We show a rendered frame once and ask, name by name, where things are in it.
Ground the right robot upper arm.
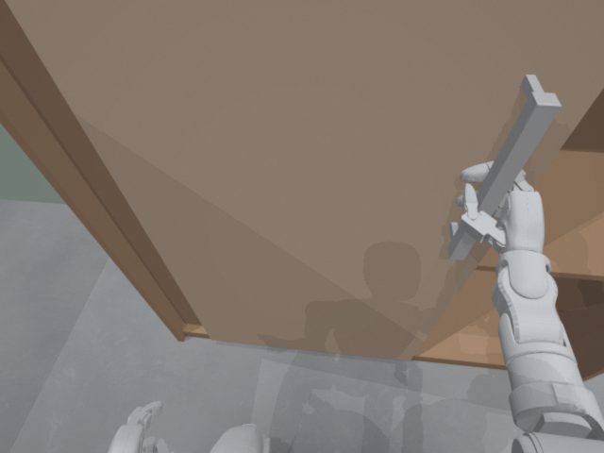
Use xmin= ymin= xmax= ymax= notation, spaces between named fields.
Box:
xmin=512 ymin=431 xmax=604 ymax=453

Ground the robot left thigh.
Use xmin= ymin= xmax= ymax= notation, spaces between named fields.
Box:
xmin=210 ymin=426 xmax=270 ymax=453

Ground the right robot forearm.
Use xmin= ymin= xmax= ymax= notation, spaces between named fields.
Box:
xmin=492 ymin=250 xmax=604 ymax=442

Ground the handle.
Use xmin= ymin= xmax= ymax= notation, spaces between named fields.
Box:
xmin=448 ymin=75 xmax=562 ymax=260

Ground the wardrobe door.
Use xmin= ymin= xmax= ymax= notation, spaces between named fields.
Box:
xmin=5 ymin=0 xmax=604 ymax=361
xmin=0 ymin=0 xmax=202 ymax=326

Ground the right robot hand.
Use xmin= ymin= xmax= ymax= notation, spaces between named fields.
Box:
xmin=456 ymin=161 xmax=545 ymax=257

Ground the left robot hand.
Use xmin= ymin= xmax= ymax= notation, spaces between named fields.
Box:
xmin=108 ymin=401 xmax=174 ymax=453

